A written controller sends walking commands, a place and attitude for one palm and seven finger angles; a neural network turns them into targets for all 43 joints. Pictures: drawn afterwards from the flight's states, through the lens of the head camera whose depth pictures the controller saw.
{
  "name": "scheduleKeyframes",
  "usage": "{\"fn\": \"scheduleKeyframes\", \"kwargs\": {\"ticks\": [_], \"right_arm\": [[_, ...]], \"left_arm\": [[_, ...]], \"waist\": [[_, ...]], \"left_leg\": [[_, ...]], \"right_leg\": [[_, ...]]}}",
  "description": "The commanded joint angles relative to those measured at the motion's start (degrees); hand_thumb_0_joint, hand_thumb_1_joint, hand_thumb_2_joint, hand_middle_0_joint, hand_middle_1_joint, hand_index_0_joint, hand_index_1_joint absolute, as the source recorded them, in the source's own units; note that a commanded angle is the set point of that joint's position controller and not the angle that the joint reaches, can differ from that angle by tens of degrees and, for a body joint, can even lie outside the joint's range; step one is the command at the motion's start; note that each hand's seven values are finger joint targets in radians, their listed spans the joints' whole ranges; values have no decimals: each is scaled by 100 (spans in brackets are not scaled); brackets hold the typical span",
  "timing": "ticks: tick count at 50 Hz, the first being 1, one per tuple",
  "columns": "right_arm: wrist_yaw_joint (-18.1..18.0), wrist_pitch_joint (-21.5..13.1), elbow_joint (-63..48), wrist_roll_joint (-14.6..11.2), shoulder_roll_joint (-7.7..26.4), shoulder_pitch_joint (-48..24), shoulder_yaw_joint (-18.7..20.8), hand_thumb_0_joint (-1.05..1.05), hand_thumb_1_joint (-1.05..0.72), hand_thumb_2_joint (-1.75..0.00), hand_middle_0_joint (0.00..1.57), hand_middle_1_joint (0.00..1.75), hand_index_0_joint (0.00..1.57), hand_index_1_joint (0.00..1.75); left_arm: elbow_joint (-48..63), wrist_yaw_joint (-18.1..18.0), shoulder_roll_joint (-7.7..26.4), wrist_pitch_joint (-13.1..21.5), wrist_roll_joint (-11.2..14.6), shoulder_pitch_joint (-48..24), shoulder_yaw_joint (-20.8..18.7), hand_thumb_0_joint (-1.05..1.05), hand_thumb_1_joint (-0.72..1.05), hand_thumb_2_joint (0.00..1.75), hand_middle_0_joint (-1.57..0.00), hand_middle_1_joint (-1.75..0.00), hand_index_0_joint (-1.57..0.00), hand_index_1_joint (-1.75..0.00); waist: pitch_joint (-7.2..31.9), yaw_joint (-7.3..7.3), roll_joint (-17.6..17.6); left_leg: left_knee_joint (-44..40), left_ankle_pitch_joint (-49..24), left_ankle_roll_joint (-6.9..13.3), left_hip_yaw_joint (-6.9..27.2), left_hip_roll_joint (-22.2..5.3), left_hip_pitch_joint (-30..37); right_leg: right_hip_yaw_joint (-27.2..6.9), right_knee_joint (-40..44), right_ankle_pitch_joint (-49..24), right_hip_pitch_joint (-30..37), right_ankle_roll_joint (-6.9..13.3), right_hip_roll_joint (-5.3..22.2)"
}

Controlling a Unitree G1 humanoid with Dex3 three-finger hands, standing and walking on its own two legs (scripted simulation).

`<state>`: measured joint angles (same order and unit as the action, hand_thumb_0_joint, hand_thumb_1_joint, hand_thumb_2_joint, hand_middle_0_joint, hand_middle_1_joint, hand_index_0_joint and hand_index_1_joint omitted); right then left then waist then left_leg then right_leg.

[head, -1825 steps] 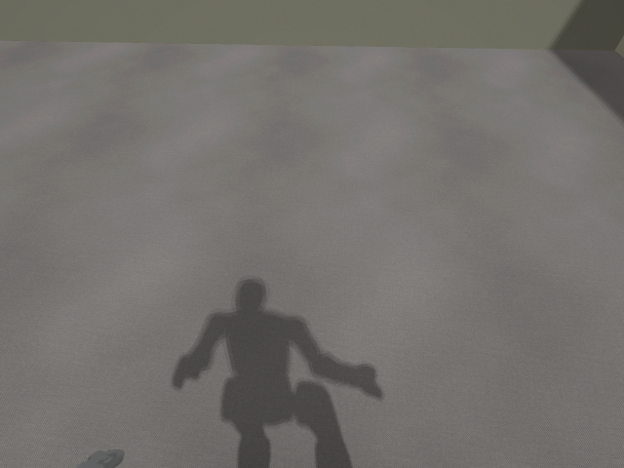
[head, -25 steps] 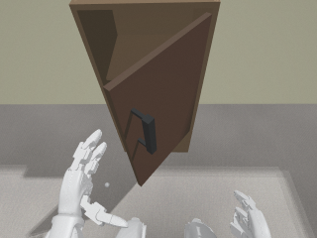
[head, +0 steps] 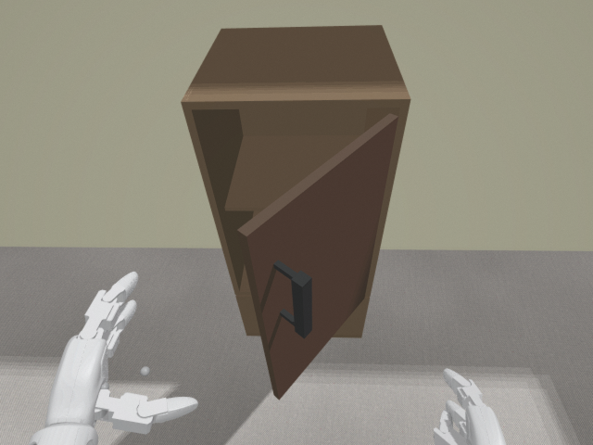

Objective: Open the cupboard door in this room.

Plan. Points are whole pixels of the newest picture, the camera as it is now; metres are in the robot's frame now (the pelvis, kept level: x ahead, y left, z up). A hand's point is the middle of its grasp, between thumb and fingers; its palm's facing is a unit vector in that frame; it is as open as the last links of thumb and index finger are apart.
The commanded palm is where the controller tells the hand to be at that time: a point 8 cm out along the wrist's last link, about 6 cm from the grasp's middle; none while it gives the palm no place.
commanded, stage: draw the hand back to the body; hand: left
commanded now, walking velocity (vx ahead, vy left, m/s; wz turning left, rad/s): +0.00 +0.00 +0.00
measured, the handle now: (293, 300) +0.35 +0.04 -0.02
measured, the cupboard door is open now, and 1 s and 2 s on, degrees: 51 51 51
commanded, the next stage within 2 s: step back with the hand held close in 0.84 s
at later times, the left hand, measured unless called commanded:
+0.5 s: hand (25, 303) +0.19 +0.27 +0.20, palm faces +0.47 -0.78 -0.41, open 8.7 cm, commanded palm +0.15 +0.30 +0.20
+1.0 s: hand (43, 309) +0.19 +0.25 +0.19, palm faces +0.46 -0.80 -0.39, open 7.4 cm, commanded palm +0.14 +0.29 +0.21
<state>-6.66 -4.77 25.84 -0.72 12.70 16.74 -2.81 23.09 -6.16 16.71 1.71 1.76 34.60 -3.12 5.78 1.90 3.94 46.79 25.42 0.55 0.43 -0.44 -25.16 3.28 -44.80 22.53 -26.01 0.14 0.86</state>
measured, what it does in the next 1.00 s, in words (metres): stands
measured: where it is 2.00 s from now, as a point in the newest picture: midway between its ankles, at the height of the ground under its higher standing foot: outside the picture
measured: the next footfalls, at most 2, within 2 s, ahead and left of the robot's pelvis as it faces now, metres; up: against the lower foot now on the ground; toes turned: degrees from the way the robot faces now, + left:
none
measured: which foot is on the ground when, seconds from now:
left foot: down 0.00-1.00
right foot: down 0.00-1.00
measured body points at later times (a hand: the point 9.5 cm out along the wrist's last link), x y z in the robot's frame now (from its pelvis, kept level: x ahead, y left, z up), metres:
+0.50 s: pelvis +0.00 +0.00 +0.03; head -0.02 -0.02 +0.48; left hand +0.16 +0.31 +0.22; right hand +0.19 -0.21 -0.05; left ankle -0.01 +0.11 -0.71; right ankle +0.01 -0.12 -0.71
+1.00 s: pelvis +0.00 -0.01 +0.04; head -0.02 -0.03 +0.49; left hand +0.16 +0.29 +0.22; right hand +0.18 -0.23 -0.05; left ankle -0.01 +0.11 -0.71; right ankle +0.01 -0.12 -0.71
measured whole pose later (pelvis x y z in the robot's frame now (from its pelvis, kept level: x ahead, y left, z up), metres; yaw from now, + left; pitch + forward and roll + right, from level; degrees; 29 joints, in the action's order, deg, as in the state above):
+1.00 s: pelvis +0.00 -0.01 +0.04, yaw -1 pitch -5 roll -1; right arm -4.9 -7.7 37.1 0.6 13.0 11.6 -1.2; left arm 21.1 -6.4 18.7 5.5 3.0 25.6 -19.5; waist -2.2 4.1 4.1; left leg 23.6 14.6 -0.2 -0.8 -1.5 -3.6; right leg 2.3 -21.4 11.4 -4.8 0.8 -0.8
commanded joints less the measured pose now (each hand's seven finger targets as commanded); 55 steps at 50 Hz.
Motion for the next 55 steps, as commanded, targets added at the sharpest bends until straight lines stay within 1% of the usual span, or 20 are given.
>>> {"fn": "scheduleKeyframes", "kwargs": {"ticks": [1,5,10,12,15,18,20,23,26,32,35,41,45,47,48,49,50,51,53,55], "right_arm": [[-101,-389,-721,-1,542,-672,169,0,-90,-90,20,30,20,30],[-85,-490,-530,11,561,-806,150,0,-90,-90,20,30,20,30],[-28,-594,-314,39,561,-961,164,0,-90,-90,20,30,20,30],[3,-620,-236,51,566,-991,178,0,-90,-90,20,30,20,30],[33,-656,-129,66,584,-1064,206,0,-90,-90,20,30,20,30],[51,-655,-39,79,579,-1086,240,0,-90,-90,20,30,20,30],[67,-655,20,84,599,-1138,253,0,-90,-90,20,30,20,30],[80,-632,76,80,592,-1182,283,0,-90,-90,20,30,20,30],[131,-586,129,66,620,-1178,311,0,-90,-90,20,30,20,30],[123,-567,115,101,632,-1267,362,0,-90,-90,20,30,20,30],[101,-596,135,115,615,-1299,345,0,-90,-90,20,30,20,30],[90,-615,203,112,573,-1324,348,0,-90,-90,20,30,20,30],[92,-642,233,110,585,-1339,365,0,-90,-90,20,30,20,30],[98,-650,232,120,580,-1335,378,0,-90,-90,20,30,20,30],[97,-669,211,114,586,-1384,376,0,-90,-90,20,30,20,30],[105,-532,32,64,725,-1281,359,0,-90,-90,20,30,20,30],[112,-429,102,81,656,-1231,368,0,-90,-90,20,30,20,30],[124,-360,114,108,694,-1259,422,0,-90,-90,20,30,20,30],[170,-248,45,110,750,-1264,469,0,-90,-90,20,30,20,30],[152,-177,-4,105,767,-1282,491,0,-90,-90,20,30,20,30]], "left_arm": [[1170,-192,727,308,-55,-536,-759,0,13,57,-17,-30,-17,-30],[1181,-204,855,360,-39,-719,-1059,0,27,63,-18,-30,-18,-30],[1136,-191,941,437,4,-803,-1395,0,44,70,-18,-30,-18,-30],[1247,-185,985,487,11,-957,-1513,0,51,74,-19,-30,-19,-30],[1186,-190,1122,539,34,-990,-1793,0,62,78,-19,-30,-19,-30],[1246,-199,1246,602,60,-1135,-2058,0,73,82,-19,-30,-19,-30],[1267,-198,1355,631,66,-1305,-2237,0,80,86,-20,-30,-20,-30],[1218,-201,1428,677,104,-1441,-2449,0,90,90,-20,-30,-20,-30],[757,-102,948,634,136,-1206,-2018,0,90,90,-20,-30,-20,-30],[1113,-123,1293,703,99,-1387,-2255,0,90,90,-20,-30,-20,-30],[1164,-152,1452,714,92,-1406,-2401,0,90,90,-20,-30,-20,-30],[942,-122,1253,710,120,-1441,-2248,0,90,90,-20,-30,-20,-30],[933,-118,1261,748,104,-1472,-2220,0,90,90,-20,-30,-20,-30],[933,-115,1285,746,115,-1363,-2268,0,90,90,-20,-30,-20,-30],[1389,-128,1447,808,110,-1839,-2334,0,90,90,-20,-30,-20,-30],[1388,-182,2034,1018,62,-2090,-2996,0,90,90,-20,-30,-20,-30],[1117,-159,1958,1087,17,-1975,-2969,0,90,90,-20,-30,-20,-30],[740,-109,1557,1065,32,-1254,-2701,0,90,90,-20,-30,-20,-30],[839,-66,1334,1084,44,-822,-2473,0,90,90,-20,-30,-20,-30],[972,-91,1385,1115,57,-649,-2519,0,90,90,-20,-30,-20,-30]], "waist": [[-9,-13,-328],[-122,62,-52],[-278,122,-213],[-264,127,34],[-346,168,-86],[-291,183,-47],[-282,202,179],[-361,211,69],[-660,142,-167],[-257,219,-10],[-256,248,14],[-585,189,-94],[-533,201,40],[-437,227,-92],[-220,214,59],[-854,-69,-189],[-825,-66,-336],[-726,-90,-503],[-329,-114,-295],[-3,-111,-128]], "left_leg": [[-1337,-1345,75,28,-48,505],[-1718,-1518,46,15,-50,844],[-2098,-1913,17,20,-98,1174],[-2224,-1974,1,-4,-101,1325],[-2365,-2076,-11,-20,-109,1400],[-2471,-2272,-16,-63,-115,1551],[-2522,-2314,-32,-76,-101,1626],[-2596,-2306,-25,-102,-110,1706],[-2673,-2244,-1,-107,-138,1691],[-2703,-2186,36,-150,-77,1862],[-2712,-2204,27,-149,-55,1867],[-2734,-1986,46,-194,-50,1882],[-2754,-1913,44,-205,-31,1937],[-2742,-2046,65,-217,-38,1996],[-2728,-2074,65,-203,-16,2089],[-2500,-1600,140,-151,-76,1555],[-2419,-1451,130,-51,-29,1445],[-2324,-1623,120,-77,-45,1537],[-2318,-1960,102,-134,-96,1649],[-2405,-2401,85,-118,-147,1625]], "right_leg": [[-3,1199,-984,771,71,2],[2,1502,-1114,1195,96,3],[33,1799,-1429,1606,94,-37],[1,1899,-1460,1719,96,-36],[7,2048,-1575,1901,104,-66],[-16,2138,-1778,2057,98,-60],[-43,2223,-1811,2150,119,-64],[-49,2312,-1823,2159,101,-79],[-36,2406,-1744,2061,76,-78],[-113,2484,-1798,2294,86,-78],[-129,2526,-1851,2372,100,-77],[-166,2721,-1633,2171,66,-81],[-182,2781,-1513,2196,73,-78],[-187,2747,-1682,2236,54,-88],[-216,2745,-1715,2302,55,-80],[-765,3080,-1864,1578,54,143],[-761,3137,-1763,1589,86,270],[-770,3131,-1891,1496,97,296],[-660,2937,-2294,1604,80,318],[-482,2673,-2744,1865,43,283]]}}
